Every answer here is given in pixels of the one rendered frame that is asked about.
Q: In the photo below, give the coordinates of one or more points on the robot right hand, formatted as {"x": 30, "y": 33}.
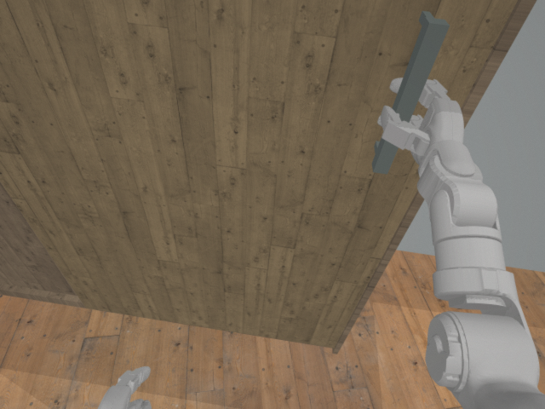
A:
{"x": 443, "y": 121}

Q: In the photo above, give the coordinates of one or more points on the handle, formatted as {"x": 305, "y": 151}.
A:
{"x": 424, "y": 54}

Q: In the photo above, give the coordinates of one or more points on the wardrobe door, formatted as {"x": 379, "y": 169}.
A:
{"x": 209, "y": 162}
{"x": 24, "y": 261}

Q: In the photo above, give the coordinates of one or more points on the robot left hand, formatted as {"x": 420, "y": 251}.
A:
{"x": 118, "y": 397}

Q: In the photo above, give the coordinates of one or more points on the right robot forearm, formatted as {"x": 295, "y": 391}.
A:
{"x": 471, "y": 271}

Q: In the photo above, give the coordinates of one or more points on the right robot upper arm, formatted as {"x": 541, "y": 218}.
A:
{"x": 486, "y": 361}

